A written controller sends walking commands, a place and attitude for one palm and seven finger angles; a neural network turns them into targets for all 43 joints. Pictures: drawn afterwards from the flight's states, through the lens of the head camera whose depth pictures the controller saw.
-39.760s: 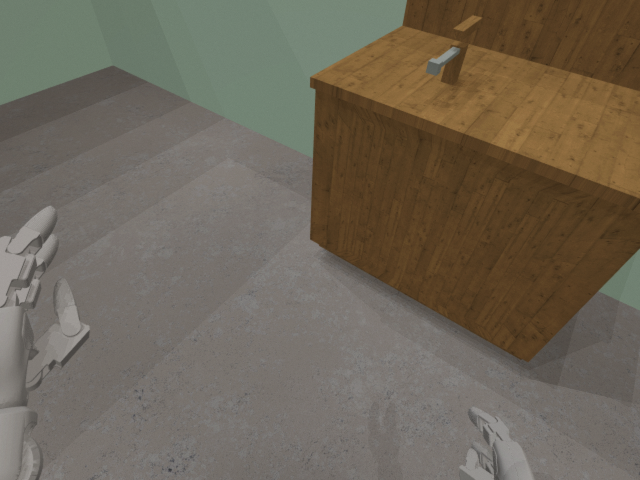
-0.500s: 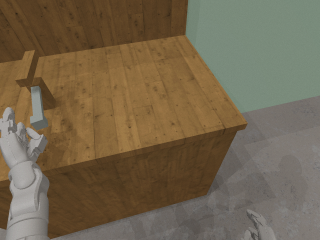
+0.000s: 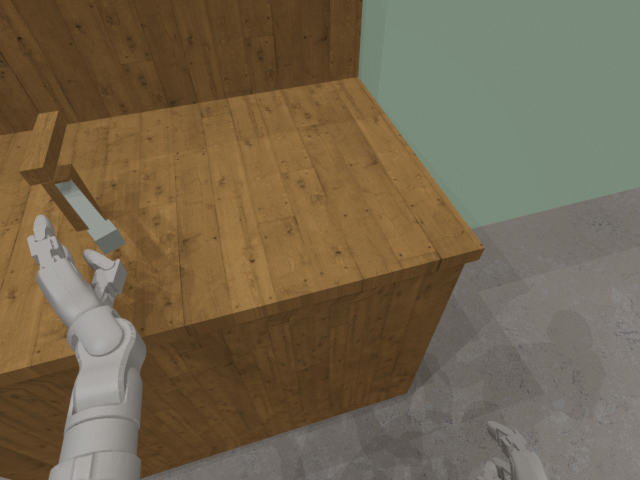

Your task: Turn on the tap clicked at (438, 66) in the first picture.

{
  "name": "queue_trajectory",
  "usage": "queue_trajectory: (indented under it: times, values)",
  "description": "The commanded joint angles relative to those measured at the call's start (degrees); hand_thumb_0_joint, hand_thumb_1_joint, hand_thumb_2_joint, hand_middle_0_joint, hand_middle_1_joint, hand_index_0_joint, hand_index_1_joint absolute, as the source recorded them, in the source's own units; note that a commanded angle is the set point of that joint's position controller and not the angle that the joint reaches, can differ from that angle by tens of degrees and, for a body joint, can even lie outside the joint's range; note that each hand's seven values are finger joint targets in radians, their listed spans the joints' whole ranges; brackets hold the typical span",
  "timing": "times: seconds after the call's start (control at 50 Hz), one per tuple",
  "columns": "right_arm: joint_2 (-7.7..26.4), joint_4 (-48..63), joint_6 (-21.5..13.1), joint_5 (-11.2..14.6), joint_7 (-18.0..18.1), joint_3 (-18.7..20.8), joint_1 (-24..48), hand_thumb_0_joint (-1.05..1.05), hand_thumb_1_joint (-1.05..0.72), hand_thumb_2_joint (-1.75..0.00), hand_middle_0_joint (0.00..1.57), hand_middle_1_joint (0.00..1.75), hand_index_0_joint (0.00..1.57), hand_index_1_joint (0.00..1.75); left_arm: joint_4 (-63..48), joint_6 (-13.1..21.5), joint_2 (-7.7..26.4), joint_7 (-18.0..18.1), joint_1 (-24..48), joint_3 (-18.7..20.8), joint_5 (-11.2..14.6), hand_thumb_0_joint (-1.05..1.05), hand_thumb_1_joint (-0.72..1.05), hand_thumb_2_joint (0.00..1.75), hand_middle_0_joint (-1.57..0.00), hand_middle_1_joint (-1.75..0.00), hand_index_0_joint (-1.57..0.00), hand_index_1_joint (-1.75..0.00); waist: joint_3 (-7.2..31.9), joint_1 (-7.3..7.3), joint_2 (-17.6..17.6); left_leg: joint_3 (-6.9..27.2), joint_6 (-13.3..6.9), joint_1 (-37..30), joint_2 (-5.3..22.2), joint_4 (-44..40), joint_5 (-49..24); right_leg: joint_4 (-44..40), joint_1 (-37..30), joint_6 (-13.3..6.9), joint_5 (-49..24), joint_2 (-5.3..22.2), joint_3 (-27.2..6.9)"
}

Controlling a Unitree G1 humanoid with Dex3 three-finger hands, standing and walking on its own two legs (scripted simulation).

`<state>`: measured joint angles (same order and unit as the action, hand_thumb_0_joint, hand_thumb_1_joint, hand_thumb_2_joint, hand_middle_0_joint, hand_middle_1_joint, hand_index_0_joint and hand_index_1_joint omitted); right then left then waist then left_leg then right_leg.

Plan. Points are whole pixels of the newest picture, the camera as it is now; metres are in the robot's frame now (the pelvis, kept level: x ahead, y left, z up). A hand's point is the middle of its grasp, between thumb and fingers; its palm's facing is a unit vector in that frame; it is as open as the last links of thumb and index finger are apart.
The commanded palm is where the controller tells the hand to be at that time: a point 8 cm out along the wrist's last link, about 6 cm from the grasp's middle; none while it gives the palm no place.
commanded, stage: push the lever round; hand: left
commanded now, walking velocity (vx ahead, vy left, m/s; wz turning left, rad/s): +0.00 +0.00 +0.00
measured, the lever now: (107, 237) +0.37 +0.30 +0.11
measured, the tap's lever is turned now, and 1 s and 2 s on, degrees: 28 52 86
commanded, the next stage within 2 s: lift the hand up off the lever in 1.64 s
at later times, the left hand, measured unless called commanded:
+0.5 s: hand (151, 246) +0.37 +0.25 +0.09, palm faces +0.79 -0.61 -0.06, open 7.7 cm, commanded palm +0.33 +0.27 +0.10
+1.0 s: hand (176, 229) +0.41 +0.23 +0.09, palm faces +0.85 -0.52 -0.08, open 7.6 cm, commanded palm +0.36 +0.24 +0.10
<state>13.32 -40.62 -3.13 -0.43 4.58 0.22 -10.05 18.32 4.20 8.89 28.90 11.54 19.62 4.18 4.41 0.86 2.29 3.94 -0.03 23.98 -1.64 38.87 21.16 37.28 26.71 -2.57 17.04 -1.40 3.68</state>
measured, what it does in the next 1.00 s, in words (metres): stands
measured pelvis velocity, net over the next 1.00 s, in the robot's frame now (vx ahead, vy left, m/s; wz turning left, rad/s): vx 0.00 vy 0.00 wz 0.01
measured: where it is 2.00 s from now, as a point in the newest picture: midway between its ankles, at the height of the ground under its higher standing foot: outside the picture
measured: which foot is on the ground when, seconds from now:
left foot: down 0.00-1.00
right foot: down 0.00-1.00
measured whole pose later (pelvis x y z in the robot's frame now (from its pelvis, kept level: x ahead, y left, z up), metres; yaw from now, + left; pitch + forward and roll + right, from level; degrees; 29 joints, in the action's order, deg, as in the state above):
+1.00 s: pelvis +0.00 +0.00 +0.00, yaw +1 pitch +9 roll +0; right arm 11.5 -44.6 -0.5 -4.3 -0.2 2.1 -10.2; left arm 35.6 1.5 2.1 49.7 31.8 19.2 -3.2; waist 6.2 -0.6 2.0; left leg 4.6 0.5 27.9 -1.6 40.7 21.8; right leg 39.1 30.5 -3.0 17.8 -1.4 4.4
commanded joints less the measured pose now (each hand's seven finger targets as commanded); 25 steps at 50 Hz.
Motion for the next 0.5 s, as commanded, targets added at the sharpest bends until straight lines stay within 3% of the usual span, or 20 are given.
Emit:
queue_trajectory:
  times: [0.0, 0.1, 0.12, 0.18, 0.22, 0.28, 0.32, 0.38, 0.42, 0.44, 0.48]
  values:
    - [6.8, 7.09, -2.63, -0.37, 0.68, 2.31, 4.66, 0.0, -0.9, -0.9, 0.2, 0.3, 0.2, 0.3, -12.7, 3.92, 9.35, 1.86, 18.94, -1.5, -2.3, 0.0, 0.9, 0.9, -0.15, -0.15, -0.15, -0.15, 13.67, -0.93, -2.06, -1.24, -0.27, -0.49, 0.42, -4.75, -13.8, -5.01, -11.76, 1.15, -11.63, 2.11, -2.59]
    - [6.62, 6.54, -2.13, -0.77, 0.67, 2.4, 5.0, 0.0, -0.9, -0.9, 0.2, 0.3, 0.2, 0.3, -12.1, 3.25, 7.61, 4.46, 21.83, -3.03, -3.53, 0.0, 0.9, 0.9, -0.15, -0.15, -0.15, -0.15, 14.81, -0.91, -0.77, -1.29, 0.1, -1.29, 0.31, -4.84, -14.45, -4.97, -11.84, 0.94, -11.66, 2.22, -2.48]
    - [6.71, 6.42, -1.9, -0.79, 0.74, 2.58, 5.02, 0.0, -0.9, -0.9, 0.2, 0.3, 0.2, 0.3, -11.93, 3.0, 9.34, 5.22, 20.83, -0.83, -3.8, 0.0, 0.9, 0.9, -0.15, -0.15, -0.15, -0.15, 15.39, -0.26, -0.35, -1.08, 0.33, -1.3, 0.4, -4.94, -15.27, -4.71, -12.34, 0.79, -11.87, 2.15, -2.31]
    - [6.3, 6.29, -1.68, -1.05, 0.29, 2.5, 5.28, 0.0, -0.9, -0.9, 0.2, 0.3, 0.2, 0.3, -11.12, 2.62, 5.77, 6.61, 23.15, -4.19, -4.33, 0.0, 0.9, 0.9, -0.15, -0.15, -0.15, -0.15, 15.06, -0.9, -1.49, -1.19, 0.42, -1.61, 0.52, -4.82, -15.24, -4.83, -11.67, 0.9, -11.76, 2.18, -2.09]
    - [6.45, 5.92, -1.32, -1.17, 0.34, 2.56, 5.7, 0.0, -0.9, -0.9, 0.2, 0.3, 0.2, 0.3, -9.32, 2.06, 6.52, 7.74, 23.2, -2.81, -4.66, 0.0, 0.9, 0.9, -0.15, -0.15, -0.15, -0.15, 14.52, -0.62, -1.5, -1.06, 0.4, -1.08, 0.58, -5.0, -14.69, -5.0, -11.37, 0.87, -10.65, 2.1, -2.01]
    - [6.05, 5.93, -1.06, -1.5, -0.07, 2.66, 5.57, 0.0, -0.9, -0.9, 0.2, 0.3, 0.2, 0.3, -8.75, 1.87, 4.94, 9.06, 25.34, -4.07, -5.22, 0.0, 0.9, 0.9, -0.15, -0.15, -0.15, -0.15, 16.06, -0.73, -1.7, -1.27, 0.57, -1.51, 0.65, -4.7, -15.68, -4.73, -11.77, 0.85, -11.58, 2.14, -1.93]
    - [6.19, 5.53, -0.61, -1.46, -0.01, 2.6, 5.75, 0.0, -0.9, -0.9, 0.2, 0.3, 0.2, 0.3, -7.01, 1.43, 6.58, 10.03, 27.02, -2.22, -5.56, 0.0, 0.9, 0.9, -0.15, -0.15, -0.15, -0.15, 14.84, -0.58, -2.34, -1.05, 0.56, -0.48, 0.68, -5.02, -14.81, -5.02, -11.64, 0.78, -10.57, 2.19, -1.97]
    - [5.74, 5.54, -0.59, -1.87, -0.52, 2.64, 5.67, 0.0, -0.9, -0.9, 0.2, 0.3, 0.2, 0.3, -6.96, 1.59, 3.68, 11.16, 30.4, -4.95, -6.17, 0.0, 0.9, 0.9, -0.15, -0.15, -0.15, -0.15, 16.52, -1.34, -2.14, -1.32, 0.74, -1.59, 0.68, -4.53, -15.78, -4.72, -11.31, 0.82, -11.2, 2.16, -1.7]
    - [5.85, 5.18, -0.38, -2.12, -0.69, 2.94, 5.22, 0.0, -0.9, -0.9, 0.2, 0.3, 0.2, 0.3, -5.56, 1.42, 5.66, 12.27, 28.87, -2.02, -6.66, 0.0, 0.9, 0.9, -0.15, -0.15, -0.15, -0.15, 17.18, -0.02, -1.13, -1.05, 1.31, -1.4, 0.74, -4.6, -17.57, -4.15, -11.97, 0.46, -12.15, 1.92, -1.37]
    - [5.61, 5.33, -0.27, -2.11, -0.96, 2.82, 5.24, 0.0, -0.9, -0.9, 0.2, 0.3, 0.2, 0.3, -6.24, 1.58, 3.97, 12.45, 31.15, -4.03, -6.75, 0.0, 0.9, 0.9, -0.15, -0.15, -0.15, -0.15, 17.86, -1.12, -1.21, -1.39, 1.12, -1.92, 0.75, -4.04, -18.08, -3.99, -11.67, 0.69, -13.15, 2.15, -1.54]
    - [5.54, 5.04, -0.13, -2.21, -1.23, 2.92, 5.0, 0.0, -0.9, -0.9, 0.2, 0.3, 0.2, 0.3, -3.99, 1.26, 3.78, 13.09, 31.07, -3.7, -6.88, 0.0, 0.9, 0.9, -0.15, -0.15, -0.15, -0.15, 16.97, -1.18, -2.99, -1.41, 0.95, -0.69, 0.83, -4.02, -16.94, -4.38, -11.7, 0.78, -12.52, 2.18, -1.48]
